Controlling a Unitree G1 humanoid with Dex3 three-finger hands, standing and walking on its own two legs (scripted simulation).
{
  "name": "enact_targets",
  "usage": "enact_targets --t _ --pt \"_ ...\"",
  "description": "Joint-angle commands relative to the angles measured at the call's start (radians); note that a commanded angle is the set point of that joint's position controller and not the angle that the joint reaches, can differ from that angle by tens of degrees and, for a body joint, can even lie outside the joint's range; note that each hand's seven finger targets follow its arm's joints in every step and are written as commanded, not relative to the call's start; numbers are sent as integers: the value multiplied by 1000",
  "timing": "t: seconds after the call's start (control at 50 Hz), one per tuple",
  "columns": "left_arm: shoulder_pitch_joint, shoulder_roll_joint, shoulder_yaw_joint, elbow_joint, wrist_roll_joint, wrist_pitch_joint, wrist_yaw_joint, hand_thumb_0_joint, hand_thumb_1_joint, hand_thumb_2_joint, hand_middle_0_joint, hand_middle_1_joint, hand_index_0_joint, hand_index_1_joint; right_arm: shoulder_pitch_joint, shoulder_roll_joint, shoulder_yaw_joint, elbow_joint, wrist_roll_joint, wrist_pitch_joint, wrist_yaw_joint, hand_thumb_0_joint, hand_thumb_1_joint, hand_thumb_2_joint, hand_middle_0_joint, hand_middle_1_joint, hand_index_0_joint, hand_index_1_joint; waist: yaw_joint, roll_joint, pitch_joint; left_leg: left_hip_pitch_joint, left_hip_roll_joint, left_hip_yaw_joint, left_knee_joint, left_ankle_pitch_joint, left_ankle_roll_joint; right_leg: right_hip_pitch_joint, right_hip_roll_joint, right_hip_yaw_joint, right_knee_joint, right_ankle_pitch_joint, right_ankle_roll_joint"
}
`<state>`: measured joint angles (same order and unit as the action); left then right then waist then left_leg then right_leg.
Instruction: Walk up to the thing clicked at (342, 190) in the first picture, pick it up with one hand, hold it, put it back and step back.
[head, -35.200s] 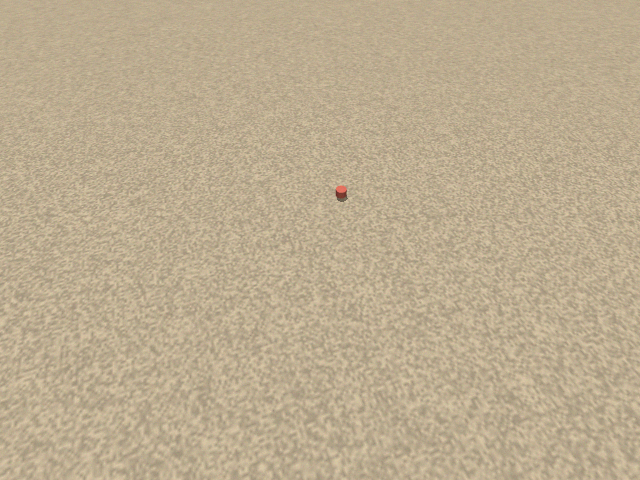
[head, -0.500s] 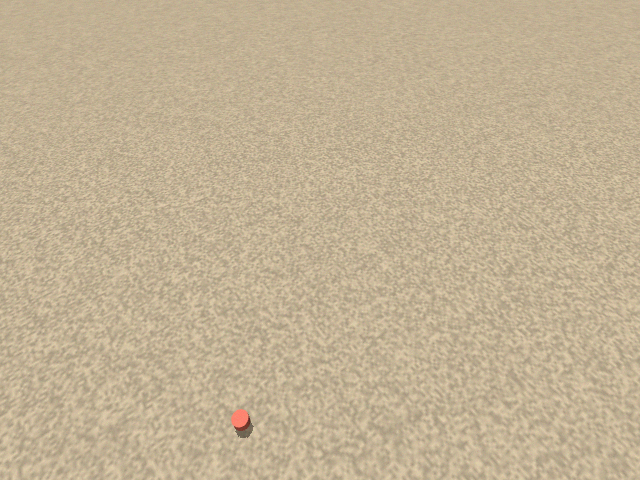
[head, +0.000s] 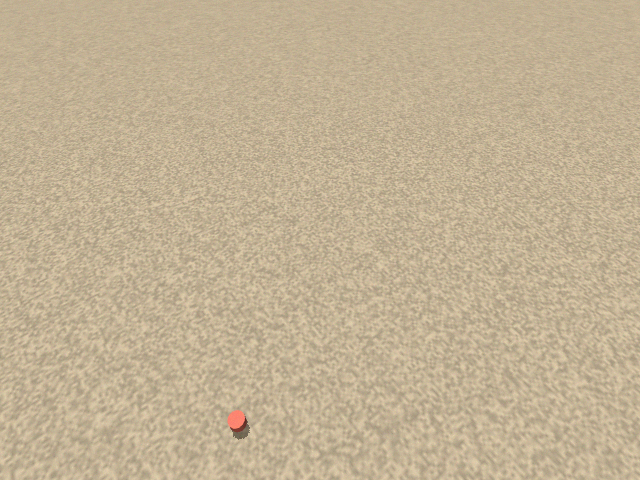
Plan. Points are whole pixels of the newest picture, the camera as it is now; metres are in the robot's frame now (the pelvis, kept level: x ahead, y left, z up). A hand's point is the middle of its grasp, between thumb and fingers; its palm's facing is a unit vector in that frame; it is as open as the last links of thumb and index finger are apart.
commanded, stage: stand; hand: left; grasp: from above
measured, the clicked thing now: (237, 421) +0.42 +0.27 -0.76
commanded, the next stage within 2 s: step back in 0.38 s
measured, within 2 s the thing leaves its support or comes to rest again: neither
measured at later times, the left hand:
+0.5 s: hand out of the picture +0.04 +0.23 -0.17, palm faces +0.02 -0.95 -0.31, open 7.4 cm
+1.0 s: hand out of the picture +0.03 +0.29 -0.18, palm faces -0.11 -0.93 -0.35, open 7.4 cm
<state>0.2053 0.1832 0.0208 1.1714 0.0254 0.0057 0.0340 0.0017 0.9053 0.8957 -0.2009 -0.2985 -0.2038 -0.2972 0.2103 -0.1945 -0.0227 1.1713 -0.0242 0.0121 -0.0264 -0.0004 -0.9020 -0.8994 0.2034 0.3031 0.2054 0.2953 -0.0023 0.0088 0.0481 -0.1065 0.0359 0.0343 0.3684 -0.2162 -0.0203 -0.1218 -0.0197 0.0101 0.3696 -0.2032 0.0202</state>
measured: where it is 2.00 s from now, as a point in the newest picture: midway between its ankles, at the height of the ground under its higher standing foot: outside the picture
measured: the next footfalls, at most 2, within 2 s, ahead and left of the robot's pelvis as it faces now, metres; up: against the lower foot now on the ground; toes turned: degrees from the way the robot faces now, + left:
right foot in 1.14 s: -0.14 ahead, -0.10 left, +0.00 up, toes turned -3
left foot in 1.52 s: -0.22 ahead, +0.13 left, +0.00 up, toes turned -2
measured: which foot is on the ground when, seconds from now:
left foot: down 0.00-1.00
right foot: down 0.00-0.70, up 0.72-1.00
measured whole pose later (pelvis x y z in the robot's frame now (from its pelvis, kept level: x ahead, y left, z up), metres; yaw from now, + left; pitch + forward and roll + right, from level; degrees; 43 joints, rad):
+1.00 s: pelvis -0.10 +0.04 -0.01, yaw -4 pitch -1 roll -1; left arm 0.09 0.39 0.07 0.87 0.02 0.07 0.02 0.00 0.90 0.90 -0.20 -0.30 -0.20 -0.30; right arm 0.15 -0.34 -0.04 0.89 -0.03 0.01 -0.02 0.00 -0.90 -0.90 0.21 0.30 0.21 0.30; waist -0.02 -0.04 0.20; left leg -0.29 0.00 0.06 0.57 -0.26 0.06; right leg -0.38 0.09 0.14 1.01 -0.50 0.02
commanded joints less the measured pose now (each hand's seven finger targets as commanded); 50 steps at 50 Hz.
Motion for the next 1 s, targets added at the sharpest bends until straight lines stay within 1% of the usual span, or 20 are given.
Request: enact_targets --t 0.0,0.04,0.24,0.34,0.36,0.4,0.46,0.52,0.58,0.62,0.64,0.66,0.68,0.7,0.72,0.74,0.78,0.86,0.92,0.98 --pt "14 154 29 -42 -6 -13 5 0 900 900 -200 -300 -200 -300 30 -135 -22 -43 2 -17 -8 0 -900 -900 200 300 200 300 -1 -12 26 -36 66 -66 -72 61 35 -42 -72 57 -61 76 -31" --pt "30 151 28 -44 -4 -16 5 0 900 900 -200 -300 -200 -300 28 -143 -27 -49 3 -19 -9 0 -900 -900 200 300 200 300 2 -17 11 -4 71 -67 -58 112 36 -50 -75 58 -55 123 -32" --pt "33 173 30 -64 -4 -13 2 0 900 900 -200 -300 -200 -300 24 -157 -29 -68 2 -19 -7 0 -900 -900 200 300 200 300 4 -20 41 -31 71 -70 -71 38 38 -74 -69 61 -55 49 -30" --pt "15 196 33 -83 -3 -20 3 0 900 900 -200 -300 -200 -300 27 -183 -35 -79 2 -22 -5 0 -900 -900 200 300 200 300 -7 -13 4 0 75 -62 -52 81 41 -62 -80 72 -44 104 -33" --pt "-80 375 86 -145 -33 -17 -2 0 900 900 -200 -300 -200 -300 -96 -368 -71 -131 19 -15 -1 0 -900 -900 200 300 200 300 -5 -19 98 -67 89 -102 21 237 54 -155 -74 92 9 263 -37" --pt "-86 362 87 -170 -36 -18 0 0 900 900 -200 -300 -200 -300 -77 -348 -68 -144 28 -12 1 0 -900 -900 200 300 200 300 -15 -22 2 -60 90 -83 66 289 68 -104 -81 90 51 317 -62" --pt "-91 360 86 -199 -31 -9 -6 0 900 900 -200 -300 -200 -300 -82 -336 -73 -165 27 -2 7 0 -900 -900 200 300 200 300 -15 -37 -110 -39 70 -63 148 217 81 -103 -103 109 83 302 -107" --pt "-113 399 92 -231 -22 1 -10 0 900 900 -200 -300 -200 -300 -78 -318 -66 -184 25 12 12 0 -900 -900 200 300 200 300 -9 -108 -111 -57 -1 -26 286 85 63 -171 -184 199 29 311 -177" --pt "-204 445 97 -287 2 12 -10 0 900 900 -200 -300 -200 -300 -17 -317 -74 -195 18 31 24 0 -900 -900 200 300 200 300 -29 -236 -106 -87 -80 -22 505 -283 64 -254 -298 290 9 296 -277" --pt "-250 431 90 -314 6 16 -8 0 900 900 -200 -300 -200 -300 24 -319 -73 -204 27 27 29 0 -900 -900 200 300 200 300 -50 -233 -98 -100 -55 -54 409 -240 71 -228 -254 227 83 311 -240" --pt "-248 419 84 -322 2 22 -10 0 900 900 -200 -300 -200 -300 38 -331 -74 -203 23 17 28 0 -900 -900 200 300 200 300 -52 -192 -103 -88 -45 -43 286 -96 65 -216 -207 189 153 289 -197" --pt "-230 391 75 -328 -6 31 -10 0 900 900 -200 -300 -200 -300 26 -368 -81 -215 7 8 23 0 -900 -900 200 300 200 300 -51 -61 -84 -106 46 -131 92 114 75 -218 -115 133 273 178 -129" --pt "-219 347 68 -340 -19 36 -9 0 900 900 -200 -300 -200 -300 -5 -450 -95 -224 -8 -3 20 0 -900 -900 200 300 200 300 -30 157 -66 -72 208 -345 -2 361 119 -313 51 65 461 -34 -73" --pt "-183 345 66 -343 -13 43 0 0 900 900 -200 -300 -200 -300 -28 -487 -102 -248 -14 -12 18 0 -900 -900 200 300 200 300 -11 148 -60 -42 273 -378 23 598 169 -380 123 116 582 -369 -57" --pt "-161 354 69 -340 -8 46 9 0 900 900 -200 -300 -200 -300 -30 -517 -111 -273 -11 -14 16 0 -900 -900 200 300 200 300 -32 193 -94 -51 329 -446 10 606 193 -382 134 177 662 -429 -52" --pt "-181 374 79 -328 -6 47 11 0 900 900 -200 -300 -200 -300 -60 -488 -105 -283 -7 -15 11 0 -900 -900 200 300 200 300 -30 152 -77 -75 313 -426 2 572 193 -363 130 210 742 -398 -56" --pt "-123 378 74 -325 -18 50 7 0 900 900 -200 -300 -200 -300 -134 -440 -91 -309 -14 -20 -3 0 -900 -900 200 300 200 300 21 117 -69 -20 212 -264 66 611 159 -415 130 214 804 -305 -48" --pt "-90 385 92 -355 -8 45 -7 0 900 900 -200 -300 -200 -300 -62 -409 -89 -331 -3 -22 -14 0 -900 -900 200 300 200 300 -2 104 -99 98 191 -227 101 608 171 -399 118 165 764 -262 -9" --pt "-125 381 97 -394 -8 42 -9 0 900 900 -200 -300 -200 -300 -19 -429 -97 -339 0 -20 -18 0 -900 -900 200 300 200 300 -43 112 -102 161 234 -261 114 580 236 -401 95 151 651 -308 3" --pt "-109 375 102 -406 -5 36 -12 0 900 900 -200 -300 -200 -300 1 -440 -98 -356 -1 -19 -17 0 -900 -900 200 300 200 300 -50 120 -127 165 262 -282 128 569 264 -350 62 115 531 -318 -3"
